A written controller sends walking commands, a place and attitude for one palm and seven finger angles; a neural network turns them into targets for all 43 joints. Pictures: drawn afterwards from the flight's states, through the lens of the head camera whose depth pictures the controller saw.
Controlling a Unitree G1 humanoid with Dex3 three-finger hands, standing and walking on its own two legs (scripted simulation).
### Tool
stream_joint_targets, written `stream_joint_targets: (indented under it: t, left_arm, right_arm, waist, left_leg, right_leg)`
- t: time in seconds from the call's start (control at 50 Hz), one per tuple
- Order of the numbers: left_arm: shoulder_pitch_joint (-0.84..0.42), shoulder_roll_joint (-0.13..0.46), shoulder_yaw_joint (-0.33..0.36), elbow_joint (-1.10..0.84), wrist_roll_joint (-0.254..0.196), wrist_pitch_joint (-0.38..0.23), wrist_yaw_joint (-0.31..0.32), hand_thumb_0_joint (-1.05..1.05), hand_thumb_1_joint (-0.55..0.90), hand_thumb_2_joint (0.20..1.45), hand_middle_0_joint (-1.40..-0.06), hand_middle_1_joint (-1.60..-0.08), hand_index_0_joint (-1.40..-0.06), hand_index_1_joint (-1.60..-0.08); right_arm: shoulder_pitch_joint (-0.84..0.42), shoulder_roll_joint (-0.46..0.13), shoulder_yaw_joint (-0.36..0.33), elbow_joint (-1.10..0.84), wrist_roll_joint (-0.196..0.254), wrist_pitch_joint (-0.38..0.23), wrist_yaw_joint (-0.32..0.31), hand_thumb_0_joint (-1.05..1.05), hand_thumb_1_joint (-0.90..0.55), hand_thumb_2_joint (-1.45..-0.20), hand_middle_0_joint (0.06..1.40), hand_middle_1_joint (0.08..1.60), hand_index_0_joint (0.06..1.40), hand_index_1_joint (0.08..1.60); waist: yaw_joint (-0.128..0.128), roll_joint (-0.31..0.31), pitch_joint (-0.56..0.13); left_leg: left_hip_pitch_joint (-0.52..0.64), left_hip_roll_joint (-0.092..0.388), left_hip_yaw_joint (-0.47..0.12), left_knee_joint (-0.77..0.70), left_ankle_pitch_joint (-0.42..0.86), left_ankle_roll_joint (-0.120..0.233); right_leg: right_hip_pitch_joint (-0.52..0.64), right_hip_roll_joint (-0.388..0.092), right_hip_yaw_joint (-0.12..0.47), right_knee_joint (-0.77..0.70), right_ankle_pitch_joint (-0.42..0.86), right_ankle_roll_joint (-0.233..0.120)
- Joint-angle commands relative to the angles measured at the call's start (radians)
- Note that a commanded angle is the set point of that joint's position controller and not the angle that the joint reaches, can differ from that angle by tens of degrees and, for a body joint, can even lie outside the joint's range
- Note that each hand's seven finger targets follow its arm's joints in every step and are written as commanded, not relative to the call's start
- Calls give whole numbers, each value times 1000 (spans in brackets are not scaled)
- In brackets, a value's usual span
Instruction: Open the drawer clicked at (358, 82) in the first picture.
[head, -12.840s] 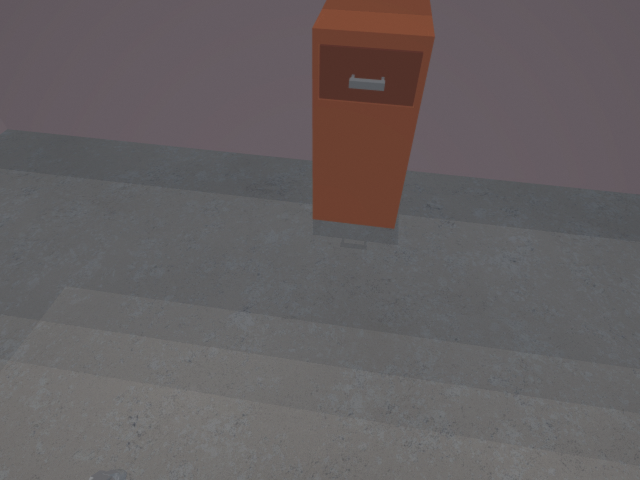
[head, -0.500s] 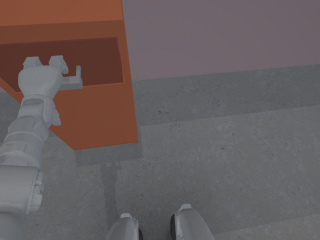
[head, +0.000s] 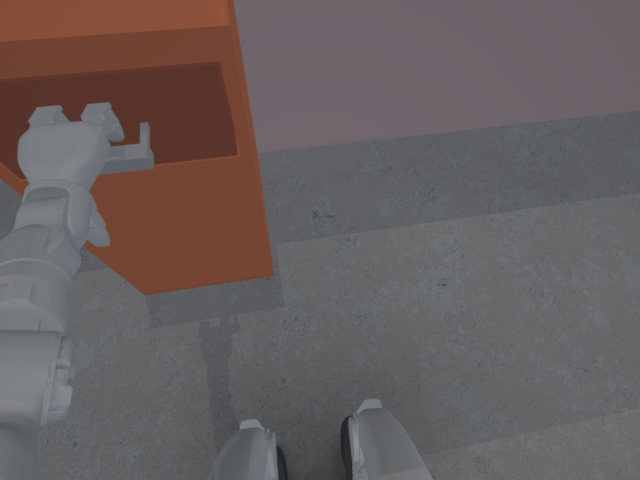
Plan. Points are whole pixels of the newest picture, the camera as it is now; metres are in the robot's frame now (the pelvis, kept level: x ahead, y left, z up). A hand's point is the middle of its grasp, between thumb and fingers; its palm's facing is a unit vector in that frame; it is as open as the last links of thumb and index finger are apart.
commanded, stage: lift the fingers back up to retry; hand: left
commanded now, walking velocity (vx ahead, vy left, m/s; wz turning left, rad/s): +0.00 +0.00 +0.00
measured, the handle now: (106, 147) +0.55 +0.26 +0.00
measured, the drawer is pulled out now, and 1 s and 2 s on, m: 0.00 0.00 0.00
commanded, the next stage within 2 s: re-aim the fingers above the handle in 0.64 s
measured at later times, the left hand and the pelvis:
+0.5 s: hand (62, 153) +0.50 +0.28 +0.06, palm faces -0.05 -0.06 -1.00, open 13.9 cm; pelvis +0.05 +0.02 +0.05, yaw +0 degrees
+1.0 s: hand (63, 157) +0.49 +0.27 +0.06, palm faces -0.06 -0.05 -1.00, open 13.9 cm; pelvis +0.06 +0.00 +0.05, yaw +0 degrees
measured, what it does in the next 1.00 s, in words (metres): rises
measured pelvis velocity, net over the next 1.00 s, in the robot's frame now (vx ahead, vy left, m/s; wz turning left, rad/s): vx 0.06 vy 0.00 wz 0.00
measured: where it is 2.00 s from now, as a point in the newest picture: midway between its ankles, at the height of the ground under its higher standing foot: outside the picture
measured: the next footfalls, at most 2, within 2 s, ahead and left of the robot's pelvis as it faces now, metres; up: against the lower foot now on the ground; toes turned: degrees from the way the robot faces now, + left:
none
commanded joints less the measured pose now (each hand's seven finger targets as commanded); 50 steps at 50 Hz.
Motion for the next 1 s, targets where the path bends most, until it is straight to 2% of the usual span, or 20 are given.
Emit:
stream_joint_targets:
  t: [0.0, 0.1, 0.2, 0.24, 0.3, 0.36, 0.42, 0.46, 0.48, 0.52, 0.56, 0.6, 0.64, 0.68, 0.74, 0.76, 0.86, 0.92, 0.96, 0.98]
  left_arm:
    - [-321, 282, 76, -139, -22, 29, 15, 0, -500, 300, -300, -1200, -300, -1200]
    - [-329, 313, 104, -195, -22, 14, 24, 0, -500, 300, -300, -1200, -300, -1200]
    - [-328, 282, 94, -231, -18, -5, 36, 0, -500, 300, -300, -1200, -300, -1200]
    - [-330, 229, 69, -282, -21, -13, 35, 0, -500, 300, -300, -1200, -300, -1200]
    - [-259, 188, 58, -258, -36, 5, 27, 0, -500, 300, -300, -1200, -300, -1200]
    - [-219, 188, 68, -315, -42, 6, 13, 0, -500, 300, -300, -1200, -300, -1200]
    - [-154, 165, 62, -326, -51, 14, -3, 0, -500, 300, -300, -1200, -300, -1200]
    - [-144, 162, 62, -352, -47, 9, -6, 0, -500, 300, -300, -1200, -300, -1200]
    - [-114, 115, 32, -315, -48, 17, -9, 0, -500, 300, -300, -1200, -300, -1200]
    - [-122, 125, 41, -312, -49, 14, -11, 0, -500, 300, -300, -1200, -300, -1200]
    - [-132, 141, 54, -350, -41, 0, -9, 0, -500, 300, -300, -1200, -300, -1200]
    - [-127, 107, 37, -384, -38, -11, -1, 0, -500, 300, -300, -1200, -300, -1200]
    - [-124, 131, 66, -387, -41, -17, 8, 0, -500, 300, -300, -1200, -300, -1200]
    - [-146, 101, 38, -385, -33, -13, 21, 0, -500, 300, -300, -1200, -300, -1200]
    - [-202, 125, 51, -358, -27, 4, 38, 0, -500, 300, -300, -1200, -300, -1200]
    - [-216, 161, 70, -352, -17, 6, 43, 0, -500, 300, -300, -1200, -300, -1200]
    - [-225, 162, 61, -339, -19, 12, 28, 0, -500, 300, -300, -1200, -300, -1200]
    - [-137, 130, 51, -314, -37, 9, 6, 0, -500, 300, -300, -1200, -300, -1200]
    - [-124, 170, 79, -299, -37, 3, -6, 0, -500, 300, -300, -1200, -300, -1200]
    - [-117, 148, 61, -294, -39, 3, -8, 0, -500, 300, -300, -1200, -300, -1200]
  right_arm:
    - [168, -178, -64, -46, 2, -8, -12, 0, -900, -900, 200, 300, 200, 300]
    - [161, -175, -66, -39, -2, -1, -12, 0, -900, -900, 200, 300, 200, 300]
    - [155, -169, -77, -29, -7, 5, -10, 0, -900, -900, 200, 300, 200, 300]
    - [153, -163, -87, -29, -11, 7, -3, 0, -900, -900, 200, 300, 200, 300]
    - [152, -161, -93, -17, -9, 18, 6, 0, -900, -900, 200, 300, 200, 300]
    - [147, -158, -100, -21, -8, 30, 12, 0, -900, -900, 200, 300, 200, 300]
    - [129, -155, -103, -27, -2, 41, 17, 0, -900, -900, 200, 300, 200, 300]
    - [120, -152, -105, -32, -2, 45, 19, 0, -900, -900, 200, 300, 200, 300]
    - [116, -149, -106, -30, 0, 48, 20, 0, -900, -900, 200, 300, 200, 300]
    - [111, -154, -107, -31, 0, 49, 22, 0, -900, -900, 200, 300, 200, 300]
    - [109, -150, -107, -37, -2, 52, 23, 0, -900, -900, 200, 300, 200, 300]
    - [102, -142, -113, -43, -6, 50, 25, 0, -900, -900, 200, 300, 200, 300]
    - [95, -143, -113, -40, -10, 52, 26, 0, -900, -900, 200, 300, 200, 300]
    - [91, -138, -112, -41, -10, 53, 26, 0, -900, -900, 200, 300, 200, 300]
    - [92, -144, -111, -30, -10, 51, 25, 0, -900, -900, 200, 300, 200, 300]
    - [95, -148, -109, -29, -10, 52, 23, 0, -900, -900, 200, 300, 200, 300]
    - [99, -144, -105, -35, -9, 48, 18, 0, -900, -900, 200, 300, 200, 300]
    - [99, -139, -109, -39, -8, 48, 19, 0, -900, -900, 200, 300, 200, 300]
    - [101, -146, -105, -36, -5, 53, 18, 0, -900, -900, 200, 300, 200, 300]
    - [98, -146, -106, -40, -5, 54, 16, 0, -900, -900, 200, 300, 200, 300]
  waist:
    - [-2, 26, -446]
    - [10, 46, -453]
    - [11, 82, -437]
    - [18, 131, -475]
    - [22, 101, -427]
    - [46, 111, -455]
    - [54, 63, -389]
    - [61, 78, -390]
    - [52, 56, -335]
    - [53, 24, -317]
    - [62, 48, -357]
    - [62, 64, -380]
    - [67, 54, -364]
    - [54, 59, -365]
    - [39, 37, -352]
    - [42, 51, -379]
    - [48, 72, -432]
    - [62, 48, -412]
    - [64, 13, -396]
    - [60, 10, -370]
  left_leg:
    - [287, -16, -68, -204, 251, 1]
    - [362, -16, -65, -244, 313, 1]
    - [462, -10, -69, -275, 408, -8]
    - [555, -3, -74, -283, 516, -20]
    - [588, 7, -73, -302, 594, -30]
    - [646, 13, -74, -320, 724, -38]
    - [641, 17, -71, -347, 740, -35]
    - [670, 19, -76, -360, 784, -39]
    - [659, 21, -76, -364, 776, -40]
    - [639, 19, -68, -374, 719, -33]
    - [665, 18, -72, -375, 773, -37]
    - [704, 21, -78, -366, 811, -43]
    - [697, 21, -76, -362, 820, -42]
    - [695, 17, -78, -359, 791, -42]
    - [669, 12, -77, -355, 733, -37]
    - [667, 7, -75, -356, 714, -36]
    - [662, -4, -66, -351, 708, -30]
    - [648, -3, -54, -352, 725, -27]
    - [608, -5, -51, -363, 687, -20]
    - [595, -8, -46, -366, 658, -18]
  right_leg:
    - [384, 36, 6, -164, 101, -31]
    - [448, 36, 9, -206, 155, -33]
    - [460, 40, 2, -235, 209, -40]
    - [462, 43, -6, -241, 256, -46]
    - [483, 46, -14, -263, 300, -45]
    - [541, 45, -10, -276, 372, -47]
    - [580, 44, -11, -303, 389, -47]
    - [591, 42, -9, -310, 405, -47]
    - [573, 43, -14, -315, 394, -49]
    - [584, 42, -10, -324, 385, -49]
    - [603, 39, -5, -317, 415, -49]
    - [589, 39, -6, -315, 415, -48]
    - [592, 40, -4, -311, 422, -51]
    - [577, 40, -7, -307, 406, -49]
    - [569, 40, -7, -306, 387, -49]
    - [573, 40, -3, -303, 385, -47]
    - [611, 40, 5, -295, 414, -47]
    - [640, 41, 8, -305, 440, -47]
    - [662, 41, 14, -309, 446, -44]
    - [660, 41, 14, -313, 441, -46]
